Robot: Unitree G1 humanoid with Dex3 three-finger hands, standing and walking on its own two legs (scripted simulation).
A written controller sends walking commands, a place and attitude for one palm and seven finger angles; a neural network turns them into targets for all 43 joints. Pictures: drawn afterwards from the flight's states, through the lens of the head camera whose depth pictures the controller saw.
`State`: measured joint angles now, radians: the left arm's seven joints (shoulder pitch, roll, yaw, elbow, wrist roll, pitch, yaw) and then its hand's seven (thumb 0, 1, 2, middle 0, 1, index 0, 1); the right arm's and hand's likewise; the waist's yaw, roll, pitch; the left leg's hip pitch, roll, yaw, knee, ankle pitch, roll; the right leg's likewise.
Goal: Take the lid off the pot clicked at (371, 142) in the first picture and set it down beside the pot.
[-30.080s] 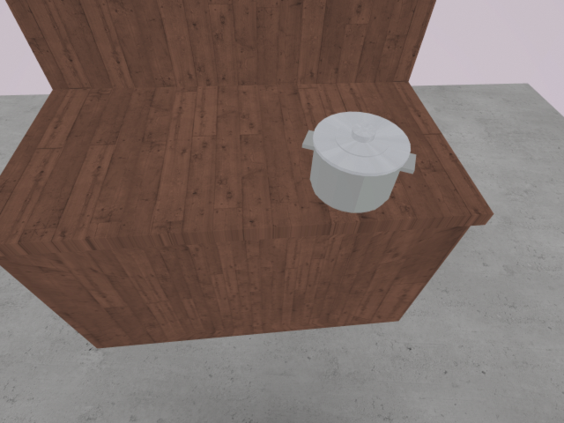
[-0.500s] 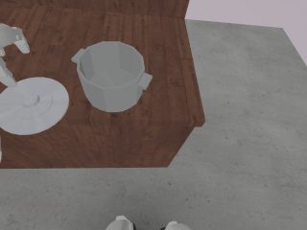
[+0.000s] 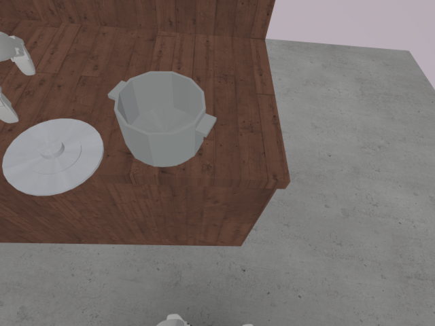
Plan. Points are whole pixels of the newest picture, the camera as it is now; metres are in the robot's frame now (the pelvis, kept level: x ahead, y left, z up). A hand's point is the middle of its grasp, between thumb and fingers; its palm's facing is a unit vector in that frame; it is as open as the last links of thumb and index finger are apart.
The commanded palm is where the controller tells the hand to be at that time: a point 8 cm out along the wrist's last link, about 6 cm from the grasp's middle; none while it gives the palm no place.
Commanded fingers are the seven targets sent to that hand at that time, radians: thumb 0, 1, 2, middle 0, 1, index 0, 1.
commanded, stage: draw the hand back to the body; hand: left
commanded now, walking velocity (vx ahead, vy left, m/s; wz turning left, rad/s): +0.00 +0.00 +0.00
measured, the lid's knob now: (51, 148) +0.49 +0.33 -0.03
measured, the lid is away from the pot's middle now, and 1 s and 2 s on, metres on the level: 0.24 0.24 0.24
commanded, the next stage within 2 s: none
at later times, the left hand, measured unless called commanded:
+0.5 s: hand out of the picture +0.43 +0.33 +0.14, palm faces -0.37 -0.10 -0.92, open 11.0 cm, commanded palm +0.43 +0.32 +0.21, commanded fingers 0.00 0.10 0.42 -0.28 -0.99 -0.28 -0.99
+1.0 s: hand (20, 98) +0.41 +0.25 +0.19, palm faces +0.41 -0.88 -0.24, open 10.1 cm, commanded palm +0.35 +0.29 +0.21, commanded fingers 0.00 0.48 0.65 -0.24 -0.66 -0.24 -0.66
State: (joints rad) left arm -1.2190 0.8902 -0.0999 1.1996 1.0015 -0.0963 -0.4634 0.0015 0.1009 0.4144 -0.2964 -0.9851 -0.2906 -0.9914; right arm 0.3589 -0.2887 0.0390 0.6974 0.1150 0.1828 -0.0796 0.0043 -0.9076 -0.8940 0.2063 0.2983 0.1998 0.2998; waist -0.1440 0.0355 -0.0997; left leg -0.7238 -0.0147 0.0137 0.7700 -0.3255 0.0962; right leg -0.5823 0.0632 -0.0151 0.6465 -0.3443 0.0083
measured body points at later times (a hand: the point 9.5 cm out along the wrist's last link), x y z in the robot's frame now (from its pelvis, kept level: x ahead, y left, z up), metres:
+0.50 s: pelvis +0.00 +0.00 +0.01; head +0.06 +0.02 +0.45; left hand +0.45 +0.33 +0.19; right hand +0.06 -0.27 -0.11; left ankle +0.02 +0.05 -0.71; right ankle -0.03 -0.14 -0.71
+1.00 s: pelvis +0.02 -0.04 +0.03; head +0.03 -0.04 +0.48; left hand +0.38 +0.30 +0.21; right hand +0.14 -0.29 -0.07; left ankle +0.02 +0.05 -0.71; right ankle -0.03 -0.14 -0.71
